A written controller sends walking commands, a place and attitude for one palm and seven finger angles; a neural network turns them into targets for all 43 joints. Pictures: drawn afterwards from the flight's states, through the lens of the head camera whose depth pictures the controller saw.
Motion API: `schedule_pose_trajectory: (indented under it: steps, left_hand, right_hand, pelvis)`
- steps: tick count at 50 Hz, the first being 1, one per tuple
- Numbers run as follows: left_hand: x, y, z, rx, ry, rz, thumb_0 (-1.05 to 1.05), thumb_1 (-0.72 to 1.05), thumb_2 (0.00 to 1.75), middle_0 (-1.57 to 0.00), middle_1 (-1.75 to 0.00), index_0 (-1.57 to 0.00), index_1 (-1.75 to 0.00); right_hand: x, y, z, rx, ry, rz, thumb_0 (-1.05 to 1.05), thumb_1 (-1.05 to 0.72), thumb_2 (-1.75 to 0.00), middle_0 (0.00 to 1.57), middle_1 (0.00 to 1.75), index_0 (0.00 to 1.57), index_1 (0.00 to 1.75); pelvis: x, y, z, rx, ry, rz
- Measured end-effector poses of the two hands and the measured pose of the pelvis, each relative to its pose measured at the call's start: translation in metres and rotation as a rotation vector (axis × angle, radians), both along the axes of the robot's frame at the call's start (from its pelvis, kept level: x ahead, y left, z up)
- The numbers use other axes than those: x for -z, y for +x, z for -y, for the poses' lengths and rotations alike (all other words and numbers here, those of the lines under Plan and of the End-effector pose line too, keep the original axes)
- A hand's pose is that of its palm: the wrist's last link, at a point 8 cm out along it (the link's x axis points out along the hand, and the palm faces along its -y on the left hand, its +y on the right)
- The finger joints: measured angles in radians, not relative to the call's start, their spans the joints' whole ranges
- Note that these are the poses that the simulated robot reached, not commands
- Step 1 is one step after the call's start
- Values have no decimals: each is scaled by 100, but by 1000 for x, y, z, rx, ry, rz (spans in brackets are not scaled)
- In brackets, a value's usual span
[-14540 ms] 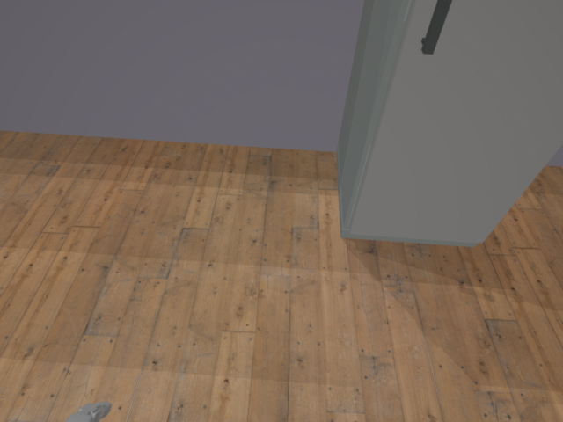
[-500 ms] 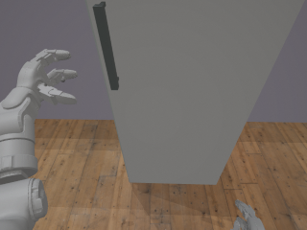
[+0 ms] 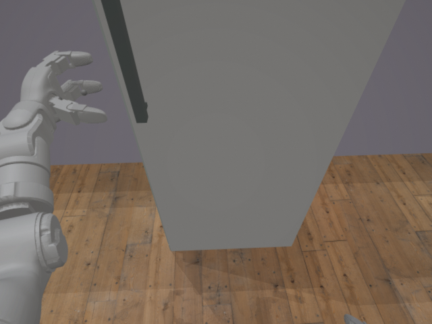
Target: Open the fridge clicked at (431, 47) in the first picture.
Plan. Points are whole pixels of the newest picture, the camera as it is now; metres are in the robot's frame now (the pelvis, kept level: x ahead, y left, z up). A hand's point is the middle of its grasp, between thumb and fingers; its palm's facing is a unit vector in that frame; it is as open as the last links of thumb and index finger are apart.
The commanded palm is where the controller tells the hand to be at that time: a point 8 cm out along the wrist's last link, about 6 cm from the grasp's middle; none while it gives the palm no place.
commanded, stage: move the hooked fingers beside the handle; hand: left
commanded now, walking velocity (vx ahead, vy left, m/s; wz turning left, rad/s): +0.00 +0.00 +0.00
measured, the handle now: (130, 63) +0.53 +0.18 +0.24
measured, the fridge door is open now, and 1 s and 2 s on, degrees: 0 0 0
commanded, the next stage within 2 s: feel for the door with the fingertips in 1.02 s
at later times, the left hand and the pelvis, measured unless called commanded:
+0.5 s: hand (95, 87) +0.48 +0.24 +0.22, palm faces +0.07 -1.00 -0.01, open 14.0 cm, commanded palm +0.44 +0.29 +0.22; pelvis +0.01 +0.01 +0.00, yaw -2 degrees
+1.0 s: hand (92, 87) +0.46 +0.23 +0.23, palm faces +0.08 -1.00 -0.01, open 14.0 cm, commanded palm +0.44 +0.29 +0.22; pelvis +0.01 +0.00 +0.00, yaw +1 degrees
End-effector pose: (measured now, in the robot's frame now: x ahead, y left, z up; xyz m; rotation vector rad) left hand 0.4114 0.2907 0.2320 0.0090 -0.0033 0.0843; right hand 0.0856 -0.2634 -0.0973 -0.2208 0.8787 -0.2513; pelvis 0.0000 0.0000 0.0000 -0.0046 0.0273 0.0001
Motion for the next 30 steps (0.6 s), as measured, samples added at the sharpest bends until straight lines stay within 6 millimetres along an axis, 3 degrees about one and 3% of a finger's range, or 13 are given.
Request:
schedule_pose_trajectory:
  steps: [12, 18, 24, 30]
  left_hand:
    - [4, 36, 0, 15, -13, -7, -1, -50, 30, -30, -120, -30, -120]
    - [11, 43, -1, 17, 3, -10, -1, -50, 30, -30, -120, -30, -120]
    - [15, 42, 0, 15, -5, 8, -1, -50, 30, -30, -120, -30, -120]
    - [13, 36, 3, 6, 1, 14, -1, -50, 30, -30, -120, -30, -120]
  right_hand:
    - [6, -45, 5, 67, -20, -133, 1, -90, -90, 21, 30, 20, 30]
    - [8, -59, 2, 99, -8, -177, 1, -90, -90, 21, 30, 20, 30]
    - [9, -52, -3, 95, 9, -172, 1, -90, -90, 21, 30, 20, 30]
    - [8, -26, -6, 61, 21, -114, 1, -90, -90, 21, 30, 20, 30]
  pelvis:
    - [2, 3, -4, 11, -4, -50]
    - [2, 8, -7, 24, -3, -64]
    - [2, 13, -8, 27, -4, -62]
    - [2, 15, -8, 24, -4, -56]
